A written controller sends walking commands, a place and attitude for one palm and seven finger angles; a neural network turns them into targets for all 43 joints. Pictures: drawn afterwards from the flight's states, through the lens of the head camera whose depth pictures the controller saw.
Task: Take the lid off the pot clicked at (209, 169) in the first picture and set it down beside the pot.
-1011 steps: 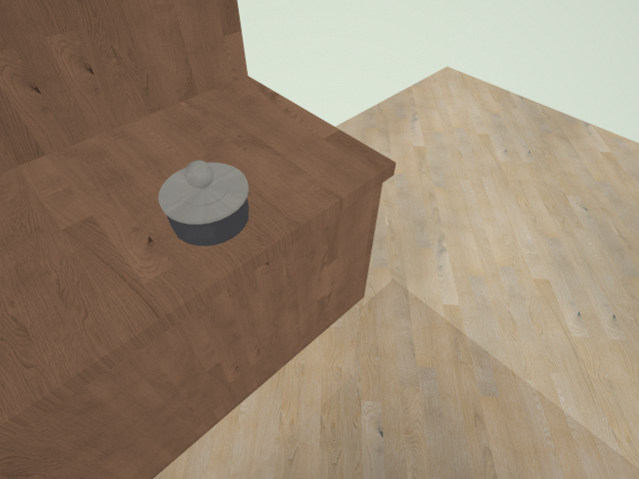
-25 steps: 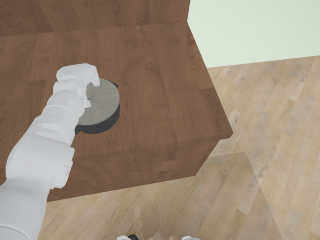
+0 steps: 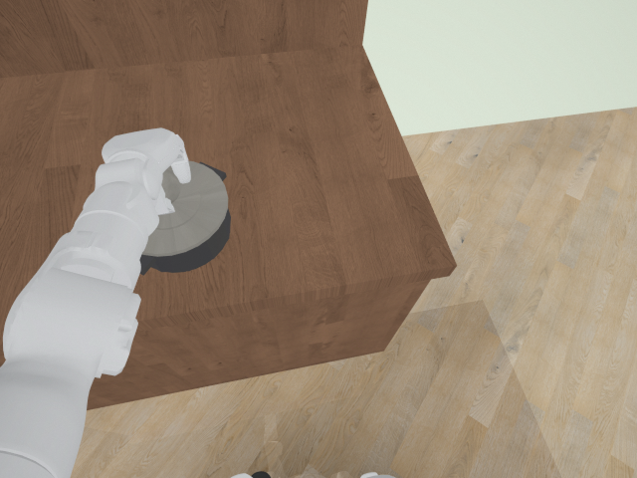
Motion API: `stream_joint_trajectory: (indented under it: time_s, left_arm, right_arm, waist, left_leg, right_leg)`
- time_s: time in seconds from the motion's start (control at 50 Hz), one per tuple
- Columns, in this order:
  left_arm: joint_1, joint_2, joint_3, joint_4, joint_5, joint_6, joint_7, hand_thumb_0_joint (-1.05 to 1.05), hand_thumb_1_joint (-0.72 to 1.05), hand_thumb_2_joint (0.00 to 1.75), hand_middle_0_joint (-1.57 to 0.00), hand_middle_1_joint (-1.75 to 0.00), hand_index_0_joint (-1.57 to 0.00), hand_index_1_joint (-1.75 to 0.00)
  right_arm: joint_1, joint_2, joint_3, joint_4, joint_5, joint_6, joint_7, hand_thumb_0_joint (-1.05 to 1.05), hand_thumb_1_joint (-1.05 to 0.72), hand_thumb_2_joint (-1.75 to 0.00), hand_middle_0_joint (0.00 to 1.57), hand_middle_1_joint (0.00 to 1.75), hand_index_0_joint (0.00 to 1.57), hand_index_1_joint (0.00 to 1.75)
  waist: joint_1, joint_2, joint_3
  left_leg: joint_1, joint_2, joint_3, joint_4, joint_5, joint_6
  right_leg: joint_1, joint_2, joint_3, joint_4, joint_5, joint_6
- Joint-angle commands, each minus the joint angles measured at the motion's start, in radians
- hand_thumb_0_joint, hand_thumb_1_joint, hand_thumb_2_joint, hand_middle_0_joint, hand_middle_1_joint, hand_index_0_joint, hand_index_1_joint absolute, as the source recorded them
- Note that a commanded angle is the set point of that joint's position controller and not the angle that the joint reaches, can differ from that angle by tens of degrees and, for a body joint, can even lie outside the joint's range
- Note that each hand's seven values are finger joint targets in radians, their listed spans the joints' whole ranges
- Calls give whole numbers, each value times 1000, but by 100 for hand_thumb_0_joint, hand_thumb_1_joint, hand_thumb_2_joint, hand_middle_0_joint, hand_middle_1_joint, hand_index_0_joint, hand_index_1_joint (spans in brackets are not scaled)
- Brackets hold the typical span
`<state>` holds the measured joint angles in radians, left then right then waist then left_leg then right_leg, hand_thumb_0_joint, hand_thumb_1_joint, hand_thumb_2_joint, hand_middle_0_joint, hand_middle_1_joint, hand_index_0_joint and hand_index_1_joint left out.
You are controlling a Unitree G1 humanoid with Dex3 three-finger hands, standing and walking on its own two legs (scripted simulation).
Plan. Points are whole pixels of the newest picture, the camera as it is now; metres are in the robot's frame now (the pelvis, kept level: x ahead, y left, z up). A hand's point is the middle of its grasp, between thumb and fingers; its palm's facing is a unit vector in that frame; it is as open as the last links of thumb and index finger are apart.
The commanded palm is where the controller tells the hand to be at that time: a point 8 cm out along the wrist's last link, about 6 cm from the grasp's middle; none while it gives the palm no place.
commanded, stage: close the fingers and squeeze the knob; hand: left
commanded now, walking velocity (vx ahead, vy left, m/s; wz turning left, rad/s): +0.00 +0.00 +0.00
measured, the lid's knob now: (160, 187) +0.53 +0.16 +0.01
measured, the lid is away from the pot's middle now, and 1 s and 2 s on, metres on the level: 0.00 0.01 0.00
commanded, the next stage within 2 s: lift the lid straight up in 0.60 s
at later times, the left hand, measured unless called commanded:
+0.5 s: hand (157, 191) +0.50 +0.16 +0.04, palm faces -0.41 -0.08 -0.91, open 7.9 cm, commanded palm +0.52 +0.16 +0.09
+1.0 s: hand (146, 188) +0.50 +0.16 +0.05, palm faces -0.39 -0.09 -0.92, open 7.8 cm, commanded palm +0.51 +0.16 +0.12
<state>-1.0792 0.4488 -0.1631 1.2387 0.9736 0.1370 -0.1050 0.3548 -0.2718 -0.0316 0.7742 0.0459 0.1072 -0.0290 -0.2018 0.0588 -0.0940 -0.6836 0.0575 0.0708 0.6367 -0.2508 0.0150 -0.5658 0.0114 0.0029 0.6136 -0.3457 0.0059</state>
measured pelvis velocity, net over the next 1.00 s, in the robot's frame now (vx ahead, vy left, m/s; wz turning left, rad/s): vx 0.00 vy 0.00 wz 0.00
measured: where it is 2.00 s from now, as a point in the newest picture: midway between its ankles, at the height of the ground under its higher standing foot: outside the picture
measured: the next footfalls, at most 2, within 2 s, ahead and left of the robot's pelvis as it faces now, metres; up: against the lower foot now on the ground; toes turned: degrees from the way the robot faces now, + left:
none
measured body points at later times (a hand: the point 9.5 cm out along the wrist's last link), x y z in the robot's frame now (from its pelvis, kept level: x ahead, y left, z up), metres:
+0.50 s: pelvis +0.00 +0.00 +0.00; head +0.10 -0.01 +0.44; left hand +0.52 +0.16 +0.09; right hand -0.01 -0.27 -0.13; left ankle +0.02 +0.11 -0.72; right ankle -0.04 -0.13 -0.72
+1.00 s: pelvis +0.00 +0.00 +0.00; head +0.09 -0.01 +0.45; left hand +0.51 +0.17 +0.10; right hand -0.02 -0.27 -0.13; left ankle +0.02 +0.11 -0.72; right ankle -0.04 -0.13 -0.72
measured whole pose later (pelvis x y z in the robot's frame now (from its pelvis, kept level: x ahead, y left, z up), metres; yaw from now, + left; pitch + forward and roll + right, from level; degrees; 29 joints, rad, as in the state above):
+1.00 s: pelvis +0.00 +0.00 +0.00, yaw +0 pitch +15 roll -1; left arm -1.04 0.45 -0.15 1.20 0.97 0.15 -0.11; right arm 0.35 -0.27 -0.03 0.77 0.05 0.10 -0.03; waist -0.19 0.06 -0.10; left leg -0.63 0.05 0.08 0.60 -0.24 0.02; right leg -0.51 0.01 0.01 0.57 -0.33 0.01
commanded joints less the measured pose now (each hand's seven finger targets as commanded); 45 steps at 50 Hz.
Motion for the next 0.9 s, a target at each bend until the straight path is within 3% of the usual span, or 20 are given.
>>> stream_joint_trajectory:
  time_s: [0.0, 0.06, 0.2, 0.28, 0.34, 0.38, 0.42, 0.44, 0.46, 0.48, 0.54, 0.66, 0.68, 0.7, 0.72, 0.74, 0.76, 0.8, 0.84, 0.88]
  left_arm:
    - [-526, 199, 4, -200, 12, 2, 37, 0, 38, 73, -68, -108, -70, -110]
    - [-529, 223, 30, -204, 11, -1, 38, 0, 36, 76, -65, -107, -70, -110]
    - [-494, 213, 23, -191, 6, 5, 36, 0, 40, 78, -66, -107, -72, -111]
    - [-514, 198, 12, -195, -2, 7, 38, 0, 44, 80, -67, -108, -74, -111]
    - [-515, 227, 31, -207, 10, 6, 43, 0, 47, 82, -68, -108, -76, -112]
    - [-513, 205, 19, -218, 4, 3, 39, 0, 49, 83, -69, -109, -77, -112]
    - [-485, 178, 0, -172, 4, 9, 39, 0, 51, 84, -70, -109, -78, -113]
    - [-513, 222, 31, -205, 5, 6, 42, 0, 52, 84, -71, -109, -78, -113]
    - [-512, 246, 52, -210, 5, 2, 41, 0, 53, 85, -71, -110, -79, -113]
    - [-498, 209, 19, -206, 4, 5, 39, 0, 54, 85, -72, -110, -79, -113]
    - [-487, 221, 31, -194, 7, 6, 42, 0, 57, 87, -73, -111, -81, -114]
    - [-481, 223, 30, -181, 10, 0, 37, 0, 62, 88, -75, -112, -83, -114]
    - [-479, 241, 35, -163, 10, 4, 38, 0, 62, 88, -75, -112, -83, -115]
    - [-522, 277, 55, -212, 13, -1, 40, 0, 62, 89, -75, -112, -83, -115]
    - [-532, 262, 45, -226, 8, 0, 41, 0, 62, 89, -75, -112, -83, -115]
    - [-530, 282, 67, -269, 11, -6, 43, 0, 62, 89, -75, -112, -83, -115]
    - [-528, 292, 78, -280, 12, -13, 42, 0, 63, 89, -75, -112, -83, -115]
    - [-545, 246, 42, -301, 11, -13, 42, 0, 63, 89, -75, -112, -83, -115]
    - [-535, 272, 58, -273, 11, -4, 47, 0, 63, 89, -75, -112, -83, -115]
    - [-529, 274, 58, -274, 2, 0, 47, 0, 63, 89, -75, -112, -83, -115]
  right_arm:
    - [131, -174, -61, -46, -1, -10, -11, 0, -90, -90, 20, 30, 20, 30]
    - [125, -173, -61, -44, -4, -11, -10, 0, -90, -90, 20, 30, 20, 30]
    - [119, -171, -60, -54, -3, -7, -10, 0, -90, -90, 20, 30, 20, 30]
    - [110, -172, -58, -51, -3, -6, -7, 0, -90, -90, 20, 30, 20, 30]
    - [111, -171, -58, -55, -1, -6, -11, 0, -90, -90, 20, 30, 20, 30]
    - [111, -169, -59, -54, -5, -6, -9, 0, -90, -90, 20, 30, 20, 30]
    - [112, -168, -57, -50, -4, -5, -8, 0, -90, -90, 20, 30, 20, 30]
    - [118, -173, -60, -50, -3, -5, -9, 0, -90, -90, 20, 30, 20, 30]
    - [112, -170, -58, -56, -2, -6, -12, 0, -90, -90, 20, 30, 20, 30]
    - [114, -169, -59, -57, -4, -5, -11, 0, -90, -90, 20, 30, 20, 30]
    - [116, -171, -59, -53, -3, -6, -11, 0, -90, -90, 20, 30, 20, 30]
    - [113, -169, -56, -57, -1, -9, -15, 0, -90, -90, 20, 30, 20, 30]
    - [117, -174, -53, -53, -1, -8, -15, 0, -90, -90, 20, 30, 20, 30]
    - [121, -176, -54, -55, 1, -7, -17, 0, -90, -90, 20, 30, 20, 30]
    - [117, -170, -55, -61, 0, -11, -16, 0, -90, -90, 20, 30, 20, 30]
    - [125, -169, -60, -65, -1, -14, -17, 0, -90, -90, 20, 30, 20, 30]
    - [115, -165, -61, -68, -3, -15, -19, 0, -90, -90, 20, 30, 20, 30]
    - [122, -163, -66, -59, -3, -18, -14, 0, -90, -90, 20, 30, 20, 30]
    - [118, -168, -62, -53, 3, -17, -13, 0, -90, -90, 20, 30, 20, 30]
    - [107, -166, -60, -60, 2, -19, -12, 0, -90, -90, 20, 30, 20, 30]
  waist:
    - [-9, 38, -458]
    - [-7, 17, -483]
    - [-6, -9, -476]
    - [-7, 11, -442]
    - [-4, 1, -465]
    - [-1, 32, -469]
    - [-7, -1, -436]
    - [-8, -25, -462]
    - [2, -14, -488]
    - [-3, 15, -484]
    - [-5, -15, -457]
    - [2, 22, -448]
    - [-4, -3, -419]
    - [0, 4, -460]
    - [5, 25, -472]
    - [11, 30, -531]
    - [15, 38, -545]
    - [8, 57, -537]
    - [9, 25, -489]
    - [16, 44, -486]
  left_leg:
    - [485, -51, -30, 14, 352, 54]
    - [490, -51, -30, 24, 379, 57]
    - [480, -56, -29, 23, 383, 56]
    - [479, -52, -27, 23, 382, 56]
    - [480, -52, -30, 17, 357, 56]
    - [502, -50, -30, 23, 395, 53]
    - [475, -52, -28, 23, 375, 55]
    - [474, -51, -29, 21, 365, 58]
    - [477, -54, -27, 23, 395, 59]
    - [488, -57, -26, 23, 396, 55]
    - [474, -54, -26, 16, 365, 58]
    - [470, -56, -24, 14, 365, 56]
    - [447, -54, -24, 15, 334, 57]
    - [458, -54, -27, 8, 332, 57]
    - [472, -55, -25, 8, 340, 57]
    - [513, -54, -29, 10, 380, 57]
    - [526, -55, -28, 15, 419, 58]
    - [562, -51, -31, 11, 431, 57]
    - [534, -50, -32, -1, 392, 57]
    - [532, -54, -26, -10, 395, 57]
  right_leg:
    - [-7, 54, -41, -67, 412, -29]
    - [14, 53, -35, -65, 448, -28]
    - [28, 53, -37, -62, 465, -24]
    - [14, 50, -37, -63, 459, -26]
    - [18, 50, -38, -64, 438, -25]
    - [13, 50, -40, -60, 458, -29]
    - [6, 53, -43, -64, 443, -27]
    - [26, 52, -36, -67, 454, -23]
    - [53, 50, -31, -63, 490, -27]
    - [38, 50, -33, -61, 480, -26]
    - [32, 53, -39, -70, 454, -24]
    - [25, 52, -35, -73, 441, -30]
    - [20, 51, -37, -73, 422, -26]
    - [39, 51, -33, -71, 429, -25]
    - [51, 49, -34, -72, 438, -28]
    - [71, 50, -30, -71, 471, -27]
    - [78, 50, -27, -74, 502, -29]
    - [55, 53, -34, -81, 496, -26]
    - [55, 54, -37, -89, 469, -27]
    - [80, 51, -34, -91, 483, -28]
